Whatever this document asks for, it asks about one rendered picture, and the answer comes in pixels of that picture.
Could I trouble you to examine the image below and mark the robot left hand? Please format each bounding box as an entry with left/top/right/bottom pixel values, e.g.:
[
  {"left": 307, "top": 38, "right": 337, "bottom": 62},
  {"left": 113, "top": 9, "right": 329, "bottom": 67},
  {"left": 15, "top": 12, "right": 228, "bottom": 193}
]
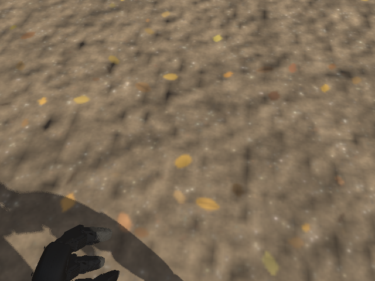
[{"left": 31, "top": 225, "right": 120, "bottom": 281}]

